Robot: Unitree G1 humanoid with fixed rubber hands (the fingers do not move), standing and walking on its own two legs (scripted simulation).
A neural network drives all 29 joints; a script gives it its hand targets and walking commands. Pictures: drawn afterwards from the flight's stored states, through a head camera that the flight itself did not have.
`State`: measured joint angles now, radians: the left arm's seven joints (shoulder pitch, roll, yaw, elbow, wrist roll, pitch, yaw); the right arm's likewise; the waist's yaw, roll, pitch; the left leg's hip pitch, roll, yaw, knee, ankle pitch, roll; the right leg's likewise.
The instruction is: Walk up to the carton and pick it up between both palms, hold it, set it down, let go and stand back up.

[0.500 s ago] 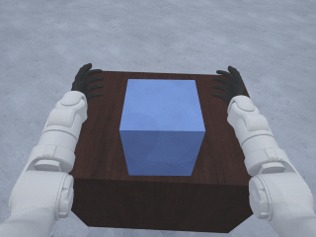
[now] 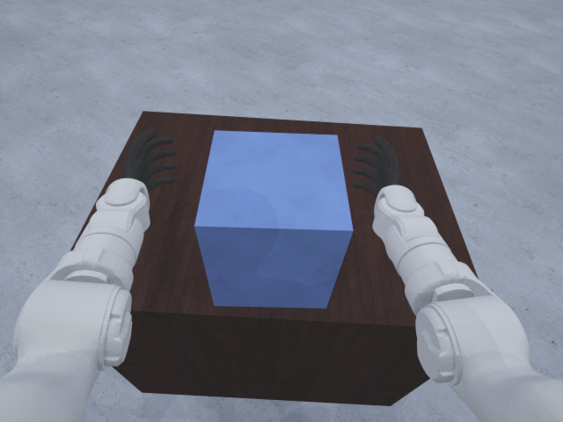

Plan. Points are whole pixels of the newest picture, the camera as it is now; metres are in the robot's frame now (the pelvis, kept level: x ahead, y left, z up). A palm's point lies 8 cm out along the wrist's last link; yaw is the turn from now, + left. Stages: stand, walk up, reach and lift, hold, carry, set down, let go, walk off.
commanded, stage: reach and lift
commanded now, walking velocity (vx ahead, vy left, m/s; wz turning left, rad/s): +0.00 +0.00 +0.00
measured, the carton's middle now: (273, 224) +0.45 -0.02 +0.00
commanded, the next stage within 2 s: none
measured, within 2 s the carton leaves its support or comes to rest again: neither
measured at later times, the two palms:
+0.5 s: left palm (169, 212) +0.45 +0.15 +0.04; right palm (376, 219) +0.41 -0.18 +0.04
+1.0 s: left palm (178, 221) +0.44 +0.13 +0.03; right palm (361, 233) +0.39 -0.16 +0.03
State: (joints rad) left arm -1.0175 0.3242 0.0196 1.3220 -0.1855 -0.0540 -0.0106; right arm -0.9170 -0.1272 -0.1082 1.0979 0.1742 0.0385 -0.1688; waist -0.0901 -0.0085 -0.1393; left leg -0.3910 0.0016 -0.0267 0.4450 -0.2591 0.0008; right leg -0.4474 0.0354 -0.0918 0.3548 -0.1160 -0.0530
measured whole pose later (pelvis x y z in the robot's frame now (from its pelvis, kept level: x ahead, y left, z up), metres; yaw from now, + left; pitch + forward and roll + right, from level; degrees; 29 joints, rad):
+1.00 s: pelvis +0.00 +0.01 +0.00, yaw +1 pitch +15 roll -1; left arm -0.92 0.06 0.54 1.31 0.33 -0.39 0.03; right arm -0.77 0.16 -0.73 0.95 -0.51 -0.37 -0.08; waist -0.09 0.03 -0.06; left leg -0.47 -0.02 -0.02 0.45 -0.25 0.02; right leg -0.52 0.01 -0.09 0.36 -0.11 -0.03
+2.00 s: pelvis +0.01 +0.01 +0.00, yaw +0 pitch +12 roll -1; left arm -0.84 0.00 0.53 1.15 0.38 -0.29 0.02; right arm -0.70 0.16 -0.72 0.95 -0.49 -0.38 -0.08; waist -0.06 0.01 -0.03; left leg -0.34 0.00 0.01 0.40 -0.25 0.02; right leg -0.39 0.02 -0.10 0.29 -0.11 -0.03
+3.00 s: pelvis +0.01 +0.01 +0.00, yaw +2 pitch +15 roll -2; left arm -0.82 0.04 0.37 1.23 0.27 -0.38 0.08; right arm -0.72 0.08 -0.63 1.16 -0.44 -0.53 -0.15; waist -0.06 0.01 -0.12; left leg -0.44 0.01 -0.01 0.40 -0.23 0.01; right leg -0.44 0.02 -0.14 0.25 -0.08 -0.04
